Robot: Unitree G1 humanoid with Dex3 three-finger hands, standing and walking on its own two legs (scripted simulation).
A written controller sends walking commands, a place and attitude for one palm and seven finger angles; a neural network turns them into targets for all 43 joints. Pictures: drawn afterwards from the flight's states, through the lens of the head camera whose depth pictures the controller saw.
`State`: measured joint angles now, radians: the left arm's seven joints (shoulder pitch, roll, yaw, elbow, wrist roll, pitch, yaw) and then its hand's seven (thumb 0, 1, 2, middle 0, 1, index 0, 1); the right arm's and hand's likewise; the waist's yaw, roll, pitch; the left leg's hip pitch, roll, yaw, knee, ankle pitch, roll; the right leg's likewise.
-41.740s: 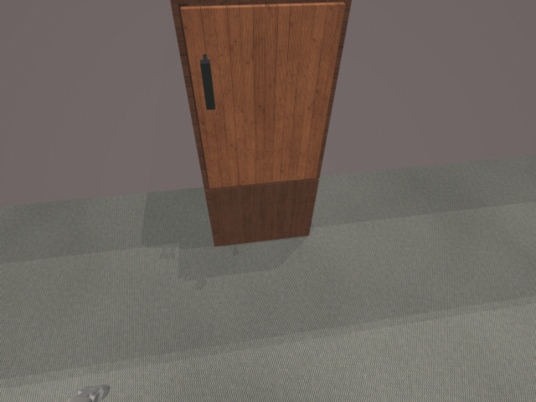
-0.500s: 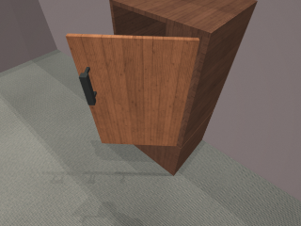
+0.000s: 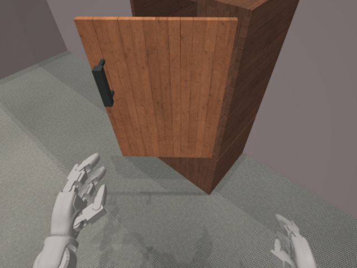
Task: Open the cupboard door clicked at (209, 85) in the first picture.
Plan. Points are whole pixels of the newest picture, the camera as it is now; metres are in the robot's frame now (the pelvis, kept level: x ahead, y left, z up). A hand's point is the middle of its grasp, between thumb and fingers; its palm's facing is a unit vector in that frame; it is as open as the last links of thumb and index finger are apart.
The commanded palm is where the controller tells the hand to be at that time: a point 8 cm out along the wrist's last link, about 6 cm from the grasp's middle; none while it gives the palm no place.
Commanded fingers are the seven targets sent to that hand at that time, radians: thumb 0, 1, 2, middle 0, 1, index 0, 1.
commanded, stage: raise the hand with hooked fingers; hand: left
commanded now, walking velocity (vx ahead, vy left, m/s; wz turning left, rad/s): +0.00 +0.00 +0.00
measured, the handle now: (105, 83) +0.60 +0.24 +0.09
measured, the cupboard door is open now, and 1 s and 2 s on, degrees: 38 38 38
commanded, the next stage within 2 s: move the hooked fingers beside the handle in 1.80 s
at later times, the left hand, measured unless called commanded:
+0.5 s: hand (74, 217) +0.22 +0.23 +0.02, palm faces -0.03 -1.00 +0.01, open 10.9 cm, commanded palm +0.19 +0.29 +0.04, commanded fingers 0.00 -0.06 0.49 -0.27 -0.92 -0.27 -0.92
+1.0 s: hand (30, 189) +0.26 +0.31 +0.08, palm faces +0.05 -1.00 -0.04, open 13.6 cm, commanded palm +0.23 +0.36 +0.08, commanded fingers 0.00 -0.50 0.30 -0.30 -1.20 -0.30 -1.20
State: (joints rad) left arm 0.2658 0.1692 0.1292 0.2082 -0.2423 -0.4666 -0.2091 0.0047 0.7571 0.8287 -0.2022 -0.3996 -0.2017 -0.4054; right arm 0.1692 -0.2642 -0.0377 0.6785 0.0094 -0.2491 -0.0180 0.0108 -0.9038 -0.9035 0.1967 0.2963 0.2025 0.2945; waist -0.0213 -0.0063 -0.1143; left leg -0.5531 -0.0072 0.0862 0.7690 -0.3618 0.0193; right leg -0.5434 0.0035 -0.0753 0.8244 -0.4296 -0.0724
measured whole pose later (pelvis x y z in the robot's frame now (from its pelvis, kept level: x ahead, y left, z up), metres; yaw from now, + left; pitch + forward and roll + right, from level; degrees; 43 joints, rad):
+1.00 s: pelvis -0.01 +0.06 +0.00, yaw +1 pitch +7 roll -3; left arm 0.07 0.36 0.33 0.21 -0.33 -0.22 -0.38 -0.01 -0.41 0.34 -0.29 -1.13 -0.29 -1.14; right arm 0.23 -0.27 0.06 0.57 0.04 -0.24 -0.07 0.01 -0.90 -0.90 0.20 0.30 0.20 0.30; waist 0.01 0.02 -0.07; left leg -0.57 -0.02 0.05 0.83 -0.38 0.09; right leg -0.49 0.00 -0.10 0.76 -0.39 0.00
